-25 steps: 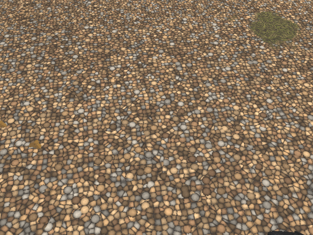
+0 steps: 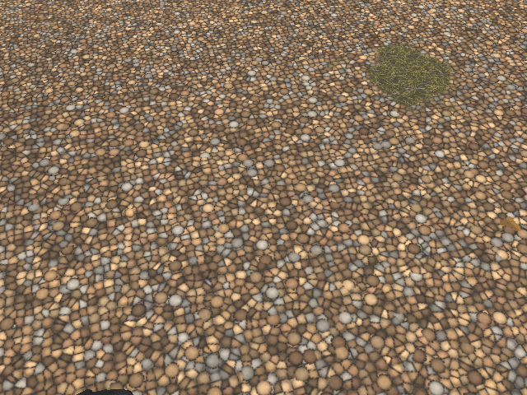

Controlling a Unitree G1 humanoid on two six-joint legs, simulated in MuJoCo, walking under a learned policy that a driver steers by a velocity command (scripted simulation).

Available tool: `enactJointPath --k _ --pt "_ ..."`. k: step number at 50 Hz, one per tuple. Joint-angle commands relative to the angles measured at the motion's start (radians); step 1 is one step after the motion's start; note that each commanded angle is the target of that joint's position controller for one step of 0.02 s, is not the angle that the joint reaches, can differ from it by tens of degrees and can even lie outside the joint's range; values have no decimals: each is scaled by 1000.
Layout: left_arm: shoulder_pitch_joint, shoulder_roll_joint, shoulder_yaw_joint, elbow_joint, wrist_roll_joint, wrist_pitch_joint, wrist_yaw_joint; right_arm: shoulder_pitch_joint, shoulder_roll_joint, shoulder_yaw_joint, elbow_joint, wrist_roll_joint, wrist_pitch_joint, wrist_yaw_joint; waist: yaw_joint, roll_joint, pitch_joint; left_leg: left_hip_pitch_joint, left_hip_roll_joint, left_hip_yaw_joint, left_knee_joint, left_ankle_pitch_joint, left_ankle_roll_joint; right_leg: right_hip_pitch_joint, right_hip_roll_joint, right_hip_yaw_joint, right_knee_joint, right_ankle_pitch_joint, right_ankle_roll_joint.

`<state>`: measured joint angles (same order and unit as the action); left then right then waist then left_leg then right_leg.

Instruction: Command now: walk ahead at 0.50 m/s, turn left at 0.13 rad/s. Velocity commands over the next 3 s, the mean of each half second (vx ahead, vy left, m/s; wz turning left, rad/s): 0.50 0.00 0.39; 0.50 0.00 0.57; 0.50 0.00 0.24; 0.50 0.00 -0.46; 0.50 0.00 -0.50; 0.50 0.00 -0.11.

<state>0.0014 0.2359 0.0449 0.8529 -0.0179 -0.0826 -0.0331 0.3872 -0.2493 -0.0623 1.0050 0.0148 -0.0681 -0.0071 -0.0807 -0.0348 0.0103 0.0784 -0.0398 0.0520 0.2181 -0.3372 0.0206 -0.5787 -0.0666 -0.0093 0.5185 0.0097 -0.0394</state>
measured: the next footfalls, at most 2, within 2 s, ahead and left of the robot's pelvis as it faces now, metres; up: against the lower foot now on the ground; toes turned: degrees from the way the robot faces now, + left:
right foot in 0.04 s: +0.21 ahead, -0.13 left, +0.00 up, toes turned -2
left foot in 0.60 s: +0.46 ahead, +0.16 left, +0.00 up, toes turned +21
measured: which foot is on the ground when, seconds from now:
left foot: down 0.00-0.06, up 0.08-0.58, down 0.60-1.00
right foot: up 0.00-0.02, down 0.04-0.62, up 0.64-1.00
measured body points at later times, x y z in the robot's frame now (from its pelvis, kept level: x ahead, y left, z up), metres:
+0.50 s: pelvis +0.27 -0.01 +0.00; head +0.29 +0.01 +0.45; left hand +0.22 +0.26 -0.14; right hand +0.49 -0.21 -0.11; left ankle +0.41 +0.17 -0.69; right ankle +0.17 -0.13 -0.73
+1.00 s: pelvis +0.54 +0.11 +0.01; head +0.56 +0.15 +0.46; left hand +0.62 +0.43 -0.08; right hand +0.72 -0.13 -0.10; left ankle +0.43 +0.15 -0.73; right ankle +0.79 +0.05 -0.69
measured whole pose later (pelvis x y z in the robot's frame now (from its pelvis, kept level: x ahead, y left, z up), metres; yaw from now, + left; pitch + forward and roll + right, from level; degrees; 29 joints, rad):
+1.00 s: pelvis +0.54 +0.11 +0.01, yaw +31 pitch +2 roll -1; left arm -0.01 0.27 0.06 0.77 0.00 -0.10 -0.01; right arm 0.34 -0.27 -0.09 0.80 0.02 -0.05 -0.01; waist -0.08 -0.04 0.02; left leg -0.09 -0.10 -0.15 0.37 -0.30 0.08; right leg -0.61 -0.05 0.09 0.54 0.06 0.05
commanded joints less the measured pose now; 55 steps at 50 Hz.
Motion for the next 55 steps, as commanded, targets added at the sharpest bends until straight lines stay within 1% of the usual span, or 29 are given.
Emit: enactJointPath --k 1,2,3,4,5,6,7,8,10,14,19,23,25,27,29,30,31,32,33,34,35,36,39,42,46,50,52,54,55 --pt "33 139 43 -54 1 -27 -5 -10 -181 -39 -30 7 9 -8 108 131 -8 -4 285 -128 146 753 133 148 49 -26 -50 -77 -42" --pt "208 190 70 -2 5 -28 4 -27 -159 -29 -41 4 11 -7 186 115 -117 -91 228 -97 333 782 105 404 47 -23 -41 -44 -72" --pt "398 270 90 31 22 -27 17 -21 -118 -11 -71 -16 9 -7 240 -2 -282 -320 151 -53 654 468 67 734 -156 195 -5 -37 -134" --pt "426 304 94 51 20 -20 12 118 16 23 -67 -3 -11 2 163 -268 -412 -688 -15 -78 970 -223 15 1024 -371 642 -129 -234 -270" --pt "408 200 67 38 15 -21 13 43 -110 -7 -56 21 -26 2 203 -151 -353 -774 35 -200 1078 -247 27 957 -337 652 -193 -345 -226" --pt "326 161 54 27 14 -24 19 -45 -152 -22 -87 40 -33 2 190 -117 -206 -830 81 -179 1090 -155 39 821 -310 494 -217 -320 -177" --pt "250 137 45 16 18 -28 19 -83 -141 -23 -93 37 -31 -6 156 -47 -130 -791 131 -158 1054 -63 37 674 -277 384 -254 -247 -155" --pt "202 109 39 16 23 -31 17 -96 -128 -30 -92 25 -23 -11 129 -37 -72 -752 159 -156 1008 -4 34 562 -246 294 -293 -195 -143" --pt "168 82 34 25 35 -37 15 -52 -80 -33 -83 26 5 -8 81 -69 -41 -662 190 -161 965 54 35 450 -206 172 -352 -148 -129" --pt "188 122 49 49 38 -42 34 -116 -61 -37 -123 17 37 -8 68 -29 20 -752 202 -169 870 175 15 419 -204 28 -403 -37 -141" --pt "221 152 56 56 34 -30 55 -251 -46 -28 -174 6 27 20 101 -7 54 -766 180 -103 607 384 5 469 -179 -121 -417 32 -116" --pt "300 176 66 76 18 -8 61 -384 -32 -13 -239 5 26 45 149 11 97 -808 162 -37 478 362 27 603 -216 -178 -380 91 -110" --pt "312 190 72 79 9 8 61 -410 -40 -14 -269 8 27 59 143 -2 98 -803 142 -5 446 286 48 671 -238 -200 -325 200 -99" --pt "286 219 80 66 0 21 64 -374 -72 -28 -284 10 31 67 99 -39 49 -694 83 51 437 188 83 702 -242 -228 -211 516 -78" --pt "248 243 84 52 -8 37 68 -182 -141 -67 -250 17 34 64 -20 -56 -62 -428 -1 94 397 150 135 665 -216 -254 72 728 -46" --pt "244 234 79 42 -4 36 69 -16 -212 -104 -206 18 37 48 -99 -11 -149 -146 -12 32 333 201 177 505 -174 -263 327 566 -1" --pt "308 103 42 -2 39 18 60 32 -328 -129 -189 20 42 28 -26 245 -215 181 233 -415 305 168 305 91 -33 -240 693 -230 60" --pt "295 83 24 -38 16 -30 45 33 -321 -113 -226 7 24 36 -1 240 -373 338 381 -898 111 1 439 -129 111 14 888 -632 69" --pt "158 154 42 -68 -29 -61 33 25 -241 -89 -224 -3 11 43 -48 130 -284 301 362 -800 54 40 370 -242 57 93 908 -557 41" --pt "129 149 39 -76 -35 -76 32 -26 -204 -78 -225 0 0 42 -18 101 -174 170 326 -651 62 115 332 -257 12 85 838 -464 18" --pt "138 150 44 -56 -9 -77 41 -107 -166 -67 -243 4 -5 40 31 38 -109 13 278 -530 63 209 296 -189 -31 86 751 -395 19" --pt "157 166 55 -47 9 -67 46 -163 -134 -56 -261 -2 -6 36 70 50 -82 -107 245 -451 50 299 279 -106 -58 89 678 -352 26" --pt "165 143 57 -57 25 -28 46 -165 -149 -56 -274 -2 -10 19 104 62 -61 -247 203 -370 6 416 276 -20 -64 72 553 -288 66" --pt "55 118 48 -98 32 -18 50 -112 -183 -64 -266 1 -9 -2 74 74 -23 -286 169 -315 -4 436 254 -50 -32 57 350 -128 102" --pt "-74 95 33 -140 18 -28 32 -65 -179 -62 -258 5 2 -10 19 123 2 -319 128 -295 10 299 200 28 31 47 76 79 98" --pt "-118 133 39 -172 8 -45 13 -18 -172 -61 -242 12 12 -15 5 135 3 -226 172 -390 98 253 186 55 53 77 -27 55 76" --pt "-85 157 46 -170 6 -57 7 -25 -176 -63 -247 8 19 -21 29 160 -4 -183 194 -445 160 285 175 96 58 81 -48 -34 53" --pt "71 194 66 -132 15 -68 12 -54 -151 -53 -266 5 24 -20 113 172 -74 -202 140 -436 298 397 137 315 62 57 -96 -52 6" --pt "224 242 80 -114 34 -72 18 -69 -102 -33 -290 -7 20 -15 183 107 -208 -315 81 -369 544 334 100 576 -71 174 -58 -80 -55"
